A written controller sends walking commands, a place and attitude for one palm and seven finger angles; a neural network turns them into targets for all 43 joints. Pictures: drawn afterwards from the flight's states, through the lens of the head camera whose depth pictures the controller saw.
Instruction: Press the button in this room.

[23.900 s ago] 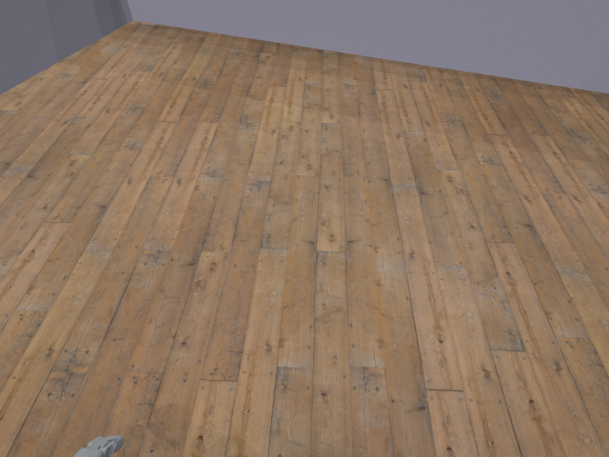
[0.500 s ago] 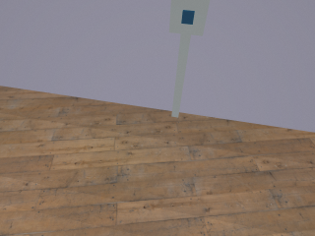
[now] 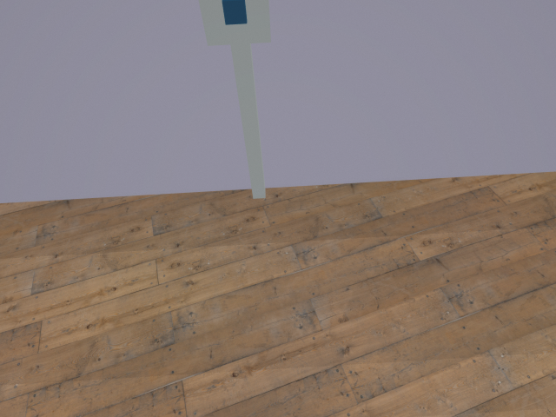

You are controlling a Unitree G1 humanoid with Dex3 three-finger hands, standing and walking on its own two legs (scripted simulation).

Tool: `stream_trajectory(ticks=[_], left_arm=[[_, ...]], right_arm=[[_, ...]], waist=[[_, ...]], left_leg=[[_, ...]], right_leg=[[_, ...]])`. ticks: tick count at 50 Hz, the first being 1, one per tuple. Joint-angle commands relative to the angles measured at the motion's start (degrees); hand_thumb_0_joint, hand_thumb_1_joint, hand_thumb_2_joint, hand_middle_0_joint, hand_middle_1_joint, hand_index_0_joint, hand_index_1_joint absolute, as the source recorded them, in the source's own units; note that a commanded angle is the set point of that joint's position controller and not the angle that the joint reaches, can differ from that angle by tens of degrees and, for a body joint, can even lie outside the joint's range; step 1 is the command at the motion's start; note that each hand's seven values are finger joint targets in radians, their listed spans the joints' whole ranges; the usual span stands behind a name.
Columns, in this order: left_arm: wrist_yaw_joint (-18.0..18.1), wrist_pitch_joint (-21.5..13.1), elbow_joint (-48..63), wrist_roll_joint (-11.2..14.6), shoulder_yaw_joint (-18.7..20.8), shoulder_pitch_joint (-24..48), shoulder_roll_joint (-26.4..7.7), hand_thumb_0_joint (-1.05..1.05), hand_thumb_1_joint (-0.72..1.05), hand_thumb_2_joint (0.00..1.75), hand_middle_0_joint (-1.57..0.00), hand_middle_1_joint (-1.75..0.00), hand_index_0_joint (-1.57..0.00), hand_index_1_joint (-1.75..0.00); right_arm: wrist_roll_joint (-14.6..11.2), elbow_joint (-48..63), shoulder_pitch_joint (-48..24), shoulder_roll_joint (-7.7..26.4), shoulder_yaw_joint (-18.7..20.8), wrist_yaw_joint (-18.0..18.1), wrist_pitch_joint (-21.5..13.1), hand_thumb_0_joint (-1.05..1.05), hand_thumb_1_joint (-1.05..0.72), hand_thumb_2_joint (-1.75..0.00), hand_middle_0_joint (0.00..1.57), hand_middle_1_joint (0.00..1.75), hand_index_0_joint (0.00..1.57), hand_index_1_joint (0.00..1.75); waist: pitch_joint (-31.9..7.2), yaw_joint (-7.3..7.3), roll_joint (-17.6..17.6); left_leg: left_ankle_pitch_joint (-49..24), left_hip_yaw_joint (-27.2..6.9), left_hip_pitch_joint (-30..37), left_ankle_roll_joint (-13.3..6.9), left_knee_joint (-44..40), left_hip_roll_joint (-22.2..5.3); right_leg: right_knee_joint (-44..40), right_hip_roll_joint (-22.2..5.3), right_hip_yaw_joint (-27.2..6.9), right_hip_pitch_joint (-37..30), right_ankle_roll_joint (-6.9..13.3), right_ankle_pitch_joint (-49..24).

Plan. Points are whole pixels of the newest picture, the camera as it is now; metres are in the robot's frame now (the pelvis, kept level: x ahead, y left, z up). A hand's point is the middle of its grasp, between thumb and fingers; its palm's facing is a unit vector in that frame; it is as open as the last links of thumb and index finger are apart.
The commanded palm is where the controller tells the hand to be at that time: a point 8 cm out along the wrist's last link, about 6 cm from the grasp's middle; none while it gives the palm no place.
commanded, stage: walk to a spot facing it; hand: left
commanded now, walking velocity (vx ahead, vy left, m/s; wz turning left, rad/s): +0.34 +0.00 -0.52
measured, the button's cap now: (234, 10) +1.07 +0.21 +0.10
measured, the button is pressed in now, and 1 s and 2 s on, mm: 0 0 0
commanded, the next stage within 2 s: turn to face it in 0.80 s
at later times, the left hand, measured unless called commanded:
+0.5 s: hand (164, 334) +0.27 +0.25 -0.17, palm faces -0.22 -0.96 -0.17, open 7.4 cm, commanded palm none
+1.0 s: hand (274, 224) +0.52 +0.06 -0.14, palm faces -0.57 -0.79 -0.22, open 7.4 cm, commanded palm none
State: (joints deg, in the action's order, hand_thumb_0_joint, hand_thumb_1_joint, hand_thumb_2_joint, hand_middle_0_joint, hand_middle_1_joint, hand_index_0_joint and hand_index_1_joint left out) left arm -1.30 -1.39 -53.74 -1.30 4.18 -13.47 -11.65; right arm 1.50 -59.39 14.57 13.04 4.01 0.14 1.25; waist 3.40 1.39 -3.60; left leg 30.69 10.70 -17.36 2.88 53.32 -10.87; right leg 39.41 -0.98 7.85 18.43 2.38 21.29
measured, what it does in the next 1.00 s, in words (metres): walks ahead, turning right: left foot, then right foot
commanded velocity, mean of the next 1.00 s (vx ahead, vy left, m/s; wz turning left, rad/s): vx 0.11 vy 0.00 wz -0.41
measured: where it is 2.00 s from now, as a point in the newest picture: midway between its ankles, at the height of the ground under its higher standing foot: (301, 398)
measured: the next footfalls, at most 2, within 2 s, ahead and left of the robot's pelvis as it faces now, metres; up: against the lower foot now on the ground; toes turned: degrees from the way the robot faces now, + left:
left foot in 0.36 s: +0.29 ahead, +0.14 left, +0.00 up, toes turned -4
right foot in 0.86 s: +0.33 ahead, -0.13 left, +0.00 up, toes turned -36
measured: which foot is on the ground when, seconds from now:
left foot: up 0.00-0.34, down 0.36-0.86, up 0.88-1.00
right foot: down 0.00-0.36, up 0.38-0.84, down 0.86-1.00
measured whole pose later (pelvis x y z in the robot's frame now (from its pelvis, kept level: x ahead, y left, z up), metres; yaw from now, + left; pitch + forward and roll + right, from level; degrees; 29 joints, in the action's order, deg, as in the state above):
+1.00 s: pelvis +0.30 -0.01 +0.01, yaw -33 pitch -1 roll +0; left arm 0.1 0.2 -51.0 -0.4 1.5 -3.8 -10.9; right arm 0.8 -57.4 14.7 11.6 2.9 1.0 2.5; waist 8.6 -3.2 -1.2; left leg 27.1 3.7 -24.7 4.3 72.3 -7.2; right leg 35.6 1.1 5.2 19.9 3.6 14.6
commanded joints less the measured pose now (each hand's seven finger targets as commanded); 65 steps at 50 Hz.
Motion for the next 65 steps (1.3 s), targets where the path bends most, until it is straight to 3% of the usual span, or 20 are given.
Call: stream_trajectory(ticks=[1, 5, 13, 16, 18, 20, 22, 26, 36, 40, 41, 42, 43, 44, 48, 51, 61, 62, 64, 65], left_arm=[[1.97, -1.06, -0.84, 0.25, 2.02, -11.55, -11.47, 0.0, 0.9, 0.9, -0.2, -0.3, -0.2, -0.3], [1.48, -2.13, -0.07, -0.1, 1.2, -6.74, -10.22, 0.0, 0.9, 0.9, -0.2, -0.3, -0.2, -0.3], [1.46, -2.07, -1.45, -0.1, 1.34, -6.46, -11.65, 0.0, 0.9, 0.9, -0.2, -0.3, -0.2, -0.3], [1.26, -1.9, -0.82, 0.43, 1.64, -2.57, -11.26, 0.0, 0.9, 0.9, -0.2, -0.3, -0.2, -0.3], [0.22, -1.75, 0.93, 1.19, 0.6, -6.2, -5.09, 0.0, 0.9, 0.9, -0.2, -0.3, -0.2, -0.3], [0.34, -1.29, 1.25, 0.65, 0.49, -1.25, -5.94, 0.0, 0.9, 0.9, -0.2, -0.3, -0.2, -0.3], [-0.68, -0.44, 1.1, -0.1, 0.79, 0.38, -5.02, 0.0, 0.9, 0.9, -0.2, -0.3, -0.2, -0.3], [-0.98, 2.21, 0.84, -0.16, 0.75, -1.78, -2.71, 0.0, 0.9, 0.9, -0.2, -0.3, -0.2, -0.3], [-0.8, 3.62, 6.67, -0.36, 0.43, 12.67, -2.36, 0.0, 0.9, 0.9, -0.2, -0.3, -0.2, -0.3], [-0.3, 2.6, 6.94, -0.32, 0.85, 10.14, -4.34, 0.0, 0.9, 0.9, -0.2, -0.3, -0.2, -0.3], [-0.1, 1.99, 5.91, -0.27, 1.23, 4.72, -5.54, 0.0, 0.9, 0.9, -0.2, -0.3, -0.2, -0.3], [0.33, 1.0, 4.07, -0.42, 1.88, -2.48, -8.97, 0.0, 0.9, 0.9, -0.2, -0.3, -0.2, -0.3], [1.12, 0.19, 2.55, -0.33, 3.03, -8.11, -16.13, 0.0, 0.9, 0.9, -0.2, -0.3, -0.2, -0.3], [1.76, 0.71, 1.5, 1.42, 3.27, -9.36, -18.51, 0.0, 0.9, 0.9, -0.2, -0.3, -0.2, -0.3], [3.0, 0.89, 4.93, 0.98, 0.33, 4.25, -10.15, 0.0, 0.9, 0.9, -0.2, -0.3, -0.2, -0.3], [3.06, -0.06, 3.92, 0.31, -1.02, 7.7, -7.69, 0.0, 0.9, 0.9, -0.2, -0.3, -0.2, -0.3], [3.17, 1.05, 0.22, 0.36, 0.26, 2.67, -9.12, 0.0, 0.9, 0.9, -0.2, -0.3, -0.2, -0.3], [3.14, 1.46, 0.46, 0.66, 0.29, 2.18, -8.32, 0.0, 0.9, 0.9, -0.2, -0.3, -0.2, -0.3], [2.99, 2.28, 3.5, 0.76, -0.67, 4.15, -4.02, 0.0, 0.9, 0.9, -0.2, -0.3, -0.2, -0.3], [3.26, 2.79, 3.7, 0.34, -0.48, 6.26, -5.33, 0.0, 0.9, 0.9, -0.2, -0.3, -0.2, -0.3]], right_arm=[[-0.05, 11.9, -14.23, 4.44, 0.46, -0.77, -3.19, 0.0, -0.9, -0.9, 0.2, 0.3, 0.2, 0.3], [0.03, 9.7, -9.35, 3.6, 0.46, -1.3, -2.52, 0.0, -0.9, -0.9, 0.2, 0.3, 0.2, 0.3], [-0.71, 13.25, -14.42, 2.98, -0.42, -1.74, -3.75, 0.0, -0.9, -0.9, 0.2, 0.3, 0.2, 0.3], [-0.4, 8.89, -0.1, 7.28, 0.71, -0.31, -4.91, 0.0, -0.9, -0.9, 0.2, 0.3, 0.2, 0.3], [0.4, 5.64, 14.36, 17.79, 2.74, 0.55, -5.2, 0.0, -0.9, -0.9, 0.2, 0.3, 0.2, 0.3], [-0.35, 7.46, 6.23, 13.7, 1.56, 0.77, -4.63, 0.0, -0.9, -0.9, 0.2, 0.3, 0.2, 0.3], [0.03, 7.53, 2.02, 7.26, -0.24, 0.8, -5.22, 0.0, -0.9, -0.9, 0.2, 0.3, 0.2, 0.3], [-0.43, 6.11, 1.73, 5.11, -0.54, 1.39, -5.71, 0.0, -0.9, -0.9, 0.2, 0.3, 0.2, 0.3], [-0.01, 2.74, 7.19, 5.99, 1.23, 1.21, -3.75, 0.0, -0.9, -0.9, 0.2, 0.3, 0.2, 0.3], [-0.21, 3.29, 7.41, 8.24, 2.3, 0.95, -3.01, 0.0, -0.9, -0.9, 0.2, 0.3, 0.2, 0.3], [-0.43, 3.88, 6.6, 8.83, 2.31, 0.87, -2.87, 0.0, -0.9, -0.9, 0.2, 0.3, 0.2, 0.3], [-0.94, 4.9, 6.43, 8.5, 2.09, 0.43, -2.71, 0.0, -0.9, -0.9, 0.2, 0.3, 0.2, 0.3], [-1.51, 7.4, 6.68, 4.46, 1.03, 0.06, -2.31, 0.0, -0.9, -0.9, 0.2, 0.3, 0.2, 0.3], [-1.62, 9.15, 3.27, 4.44, 0.75, 0.77, -1.73, 0.0, -0.9, -0.9, 0.2, 0.3, 0.2, 0.3], [-0.55, 5.0, 3.79, 3.35, -0.3, 0.98, 0.28, 0.0, -0.9, -0.9, 0.2, 0.3, 0.2, 0.3], [-0.64, 2.32, 8.52, 1.13, -1.27, 0.83, 0.98, 0.0, -0.9, -0.9, 0.2, 0.3, 0.2, 0.3], [-0.97, 4.31, 1.52, 1.35, -0.85, -0.3, -0.09, 0.0, -0.9, -0.9, 0.2, 0.3, 0.2, 0.3], [-0.9, 4.19, 2.9, 2.85, -0.44, -0.5, -0.33, 0.0, -0.9, -0.9, 0.2, 0.3, 0.2, 0.3], [-0.04, 5.22, 5.91, 10.41, 1.35, -0.09, -0.53, 0.0, -0.9, -0.9, 0.2, 0.3, 0.2, 0.3], [-0.02, 4.69, 6.14, 10.8, 1.51, 0.57, -0.59, 0.0, -0.9, -0.9, 0.2, 0.3, 0.2, 0.3]], waist=[[3.11, 4.13, 8.5], [-0.2, 0.21, 8.7], [0.06, 0.76, 11.5], [-5.91, -5.95, 6.05], [-17.04, -9.22, -19.04], [-9.84, -6.73, -9.88], [-1.67, -3.28, -4.03], [-4.14, -0.58, -4.13], [-0.11, -3.89, -4.68], [-2.51, -2.74, -4.35], [-5.04, 0.4, -3.18], [-9.64, 4.01, 2.87], [-14.81, 5.41, 19.09], [-16.71, 5.35, 17.67], [-9.07, -1.67, 6.3], [-7.77, -4.9, 8.02], [-3.55, -1.71, 9.27], [-3.96, -2.55, 4.83], [-2.44, -4.72, -16.3], [-2.71, -4.98, -13.01]], left_leg=[[-5.78, -10.09, -29.62, 0.05, 18.33, 1.22], [-12.57, -7.59, -19.81, 1.47, 7.95, 2.82], [-16.42, -6.06, -10.05, 0.5, -12.78, 6.25], [-22.13, -5.75, 14.3, -0.29, -24.73, 7.1], [-24.33, -35.02, 33.61, -7.88, -32.69, -18.39], [-18.8, -33.75, 20.21, -10.94, -36.81, -19.77], [-32.3, -20.88, 10.72, -8.65, -36.45, -13.72], [-48.18, -5.66, 9.57, -7.41, -34.68, -9.05], [-52.26, 2.0, 14.0, -8.19, -31.16, -10.52], [-62.69, 3.85, 16.1, -6.75, -22.74, -11.64], [-63.05, 5.34, 15.3, -5.05, -15.34, -10.9], [-54.61, 6.43, 7.34, -2.32, -2.38, -9.0], [-3.85, 5.69, -12.73, 1.59, 13.93, 1.44], [8.72, -3.11, -16.57, 2.13, 23.05, 4.46], [-6.43, -10.25, -12.26, 1.19, 22.15, 2.8], [-8.68, -10.08, -4.88, 0.84, 12.03, 4.21], [-14.49, -5.99, 2.68, -0.33, -19.79, 6.8], [-21.54, -8.52, 7.44, -1.41, -25.85, 4.73], [-42.66, -35.18, 7.77, -13.02, -37.73, -13.36], [-41.34, -35.38, 5.5, -14.19, -37.76, -12.94]], right_leg=[[-26.47, -20.69, -36.94, -15.85, 11.53, 2.34], [-24.94, -13.45, -22.3, -12.34, 7.99, -13.65], [-22.19, -11.33, -18.65, -12.15, 6.34, -24.0], [-7.18, -6.38, -16.04, -3.82, 2.89, -26.09], [26.34, 4.57, -7.1, 15.59, -1.99, 14.95], [38.96, -1.24, -10.81, 19.96, -1.93, 9.29], [37.47, -4.32, -8.98, 18.0, -3.12, 2.08], [34.16, -4.23, -6.68, 15.2, -4.93, -4.32], [10.83, -3.79, -2.36, 13.99, -4.99, -5.94], [1.07, -0.63, 0.53, 5.47, -2.55, -3.21], [-4.77, 0.11, 0.51, -1.17, -1.98, -7.32], [-11.7, -2.33, -2.6, -15.3, -0.62, -20.24], [-11.16, -19.08, -26.44, -30.99, 6.57, -52.58], [-10.72, -24.47, -28.81, -30.39, 11.48, -71.2], [-17.04, -15.8, -17.58, -11.31, 7.13, -41.06], [-19.32, -12.7, -10.4, -2.68, 5.98, -33.46], [-13.79, -16.09, -6.26, -5.08, 3.69, -23.36], [-9.27, -14.59, -4.28, -1.02, 0.98, -17.36], [13.55, -2.67, 0.13, 11.36, -5.99, 14.42], [20.55, -3.64, -5.59, 11.64, -5.53, 13.93]])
